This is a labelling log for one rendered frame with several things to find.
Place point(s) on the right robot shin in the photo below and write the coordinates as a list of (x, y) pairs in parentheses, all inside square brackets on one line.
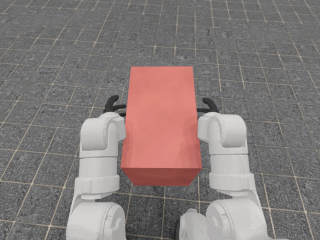
[(190, 210)]

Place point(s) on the robot right forearm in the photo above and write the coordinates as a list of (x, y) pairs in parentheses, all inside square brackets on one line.
[(226, 135)]

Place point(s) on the left robot upper arm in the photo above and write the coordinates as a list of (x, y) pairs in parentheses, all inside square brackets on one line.
[(97, 221)]

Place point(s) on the left robot hand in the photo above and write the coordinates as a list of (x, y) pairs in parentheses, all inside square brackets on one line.
[(110, 108)]

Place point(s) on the robot left forearm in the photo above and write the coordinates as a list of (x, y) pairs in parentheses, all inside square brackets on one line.
[(98, 178)]

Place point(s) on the right robot upper arm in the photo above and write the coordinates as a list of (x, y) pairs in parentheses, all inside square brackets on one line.
[(236, 219)]

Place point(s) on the right robot hand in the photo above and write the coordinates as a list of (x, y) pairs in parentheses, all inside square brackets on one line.
[(211, 104)]

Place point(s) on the carton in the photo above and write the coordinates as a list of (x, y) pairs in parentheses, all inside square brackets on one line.
[(161, 147)]

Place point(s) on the right robot thigh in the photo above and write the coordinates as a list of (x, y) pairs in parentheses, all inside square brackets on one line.
[(193, 226)]

